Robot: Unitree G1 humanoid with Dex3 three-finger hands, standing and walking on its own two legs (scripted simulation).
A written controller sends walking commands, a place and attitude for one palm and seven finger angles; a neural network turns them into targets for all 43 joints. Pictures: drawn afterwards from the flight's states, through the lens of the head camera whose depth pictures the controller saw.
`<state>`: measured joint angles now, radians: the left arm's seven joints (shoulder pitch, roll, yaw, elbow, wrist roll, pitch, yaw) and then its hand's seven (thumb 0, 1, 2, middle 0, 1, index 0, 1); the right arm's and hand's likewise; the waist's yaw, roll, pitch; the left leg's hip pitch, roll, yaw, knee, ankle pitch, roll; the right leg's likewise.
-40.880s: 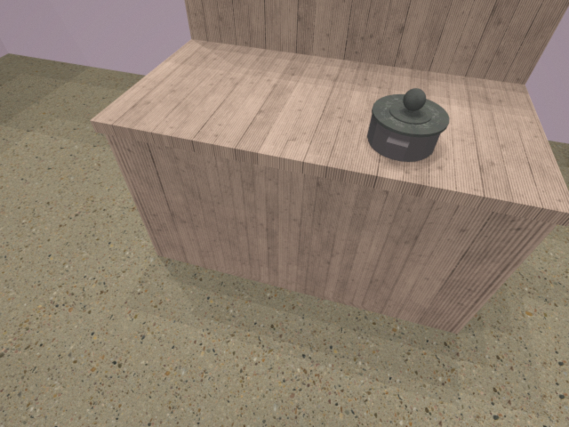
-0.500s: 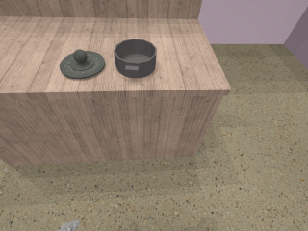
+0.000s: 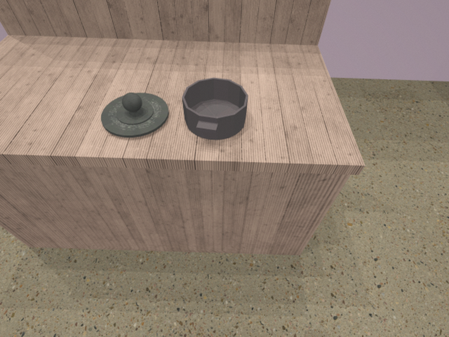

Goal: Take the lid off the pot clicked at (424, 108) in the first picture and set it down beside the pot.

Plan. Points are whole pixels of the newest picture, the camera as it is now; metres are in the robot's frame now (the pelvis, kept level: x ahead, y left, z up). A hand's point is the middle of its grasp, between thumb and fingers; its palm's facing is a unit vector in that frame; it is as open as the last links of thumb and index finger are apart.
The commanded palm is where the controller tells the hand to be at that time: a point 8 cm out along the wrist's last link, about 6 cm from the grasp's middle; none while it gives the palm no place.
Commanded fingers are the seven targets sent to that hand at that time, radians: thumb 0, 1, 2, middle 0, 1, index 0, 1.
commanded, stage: let the arm hang, fingers relaxed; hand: left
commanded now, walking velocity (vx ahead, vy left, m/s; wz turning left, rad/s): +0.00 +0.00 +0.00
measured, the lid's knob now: (132, 102) +0.69 +0.30 -0.01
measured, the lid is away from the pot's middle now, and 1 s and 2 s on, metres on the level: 0.24 0.24 0.24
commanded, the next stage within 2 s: look to check the result in 0.44 s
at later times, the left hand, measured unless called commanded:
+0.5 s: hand out of the picture +0.06 +0.19 -0.18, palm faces +0.03 -0.98 -0.21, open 7.3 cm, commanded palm none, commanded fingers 0.00 0.90 0.90 -0.20 -0.30 -0.20 -0.30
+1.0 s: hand out of the picture -0.01 +0.19 -0.17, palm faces +0.05 -0.98 -0.19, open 7.3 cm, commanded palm none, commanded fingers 0.00 0.90 0.90 -0.20 -0.30 -0.20 -0.30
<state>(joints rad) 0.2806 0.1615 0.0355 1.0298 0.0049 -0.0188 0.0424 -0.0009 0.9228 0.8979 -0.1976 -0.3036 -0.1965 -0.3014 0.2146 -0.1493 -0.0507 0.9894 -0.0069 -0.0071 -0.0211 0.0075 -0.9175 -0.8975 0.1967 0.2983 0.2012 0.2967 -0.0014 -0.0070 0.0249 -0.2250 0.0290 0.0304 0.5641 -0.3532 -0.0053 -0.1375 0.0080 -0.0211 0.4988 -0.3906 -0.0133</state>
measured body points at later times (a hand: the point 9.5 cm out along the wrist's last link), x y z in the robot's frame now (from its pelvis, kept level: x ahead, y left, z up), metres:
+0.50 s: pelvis +0.02 +0.02 +0.00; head +0.05 +0.02 +0.45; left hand +0.06 +0.25 -0.16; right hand -0.01 -0.20 -0.16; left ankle -0.05 +0.12 -0.73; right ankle -0.08 -0.11 -0.73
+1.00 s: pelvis -0.01 +0.02 +0.00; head +0.01 +0.03 +0.45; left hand -0.01 +0.24 -0.16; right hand -0.03 -0.19 -0.15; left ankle -0.05 +0.12 -0.73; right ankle -0.08 -0.11 -0.73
